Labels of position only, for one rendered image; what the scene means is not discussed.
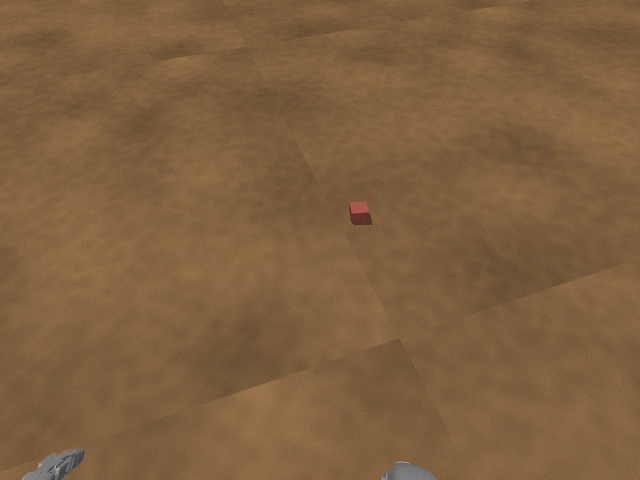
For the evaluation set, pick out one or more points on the small box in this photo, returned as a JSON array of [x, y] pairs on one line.
[[359, 211]]

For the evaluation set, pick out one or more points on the left robot hand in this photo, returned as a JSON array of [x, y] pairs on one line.
[[56, 466]]

